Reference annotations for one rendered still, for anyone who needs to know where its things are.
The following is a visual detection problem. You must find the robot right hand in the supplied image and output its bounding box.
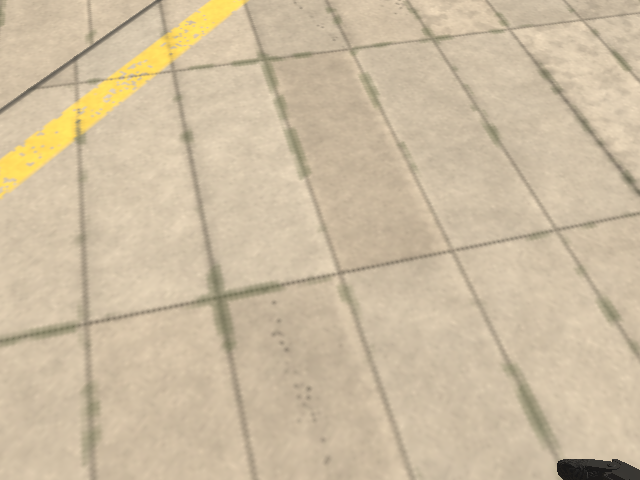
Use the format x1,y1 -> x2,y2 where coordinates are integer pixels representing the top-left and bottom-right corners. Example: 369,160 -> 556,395
557,459 -> 640,480

